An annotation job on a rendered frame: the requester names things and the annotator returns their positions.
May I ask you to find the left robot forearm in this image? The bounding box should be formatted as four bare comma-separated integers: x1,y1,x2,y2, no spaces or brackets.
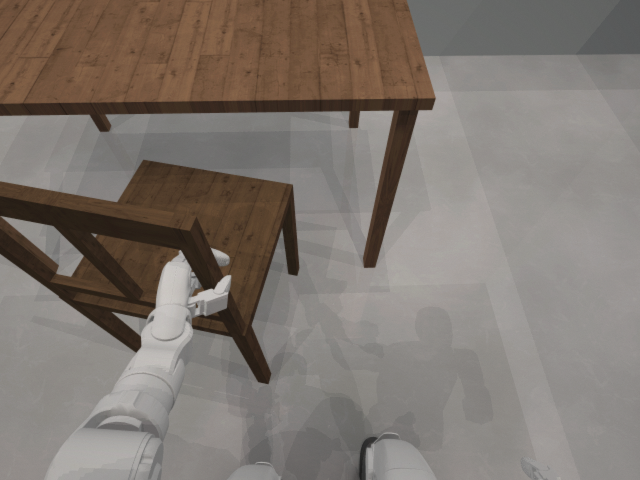
44,304,193,480

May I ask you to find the left robot hand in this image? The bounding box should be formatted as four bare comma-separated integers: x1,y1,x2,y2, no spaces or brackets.
156,247,231,318

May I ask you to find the chair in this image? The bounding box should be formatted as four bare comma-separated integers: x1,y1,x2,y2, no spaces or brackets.
0,160,299,384

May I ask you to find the table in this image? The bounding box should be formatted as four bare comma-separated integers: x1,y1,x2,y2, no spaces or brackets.
0,0,436,273

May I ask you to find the right robot thigh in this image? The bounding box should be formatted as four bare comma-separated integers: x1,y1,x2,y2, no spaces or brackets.
365,439,437,480

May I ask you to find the right robot shin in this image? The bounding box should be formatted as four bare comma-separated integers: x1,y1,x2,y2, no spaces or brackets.
373,433,400,444

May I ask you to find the right robot hand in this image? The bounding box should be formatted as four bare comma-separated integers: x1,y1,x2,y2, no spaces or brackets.
521,457,561,480

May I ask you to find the left robot upper arm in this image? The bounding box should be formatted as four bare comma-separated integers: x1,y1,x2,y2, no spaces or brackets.
50,428,164,480

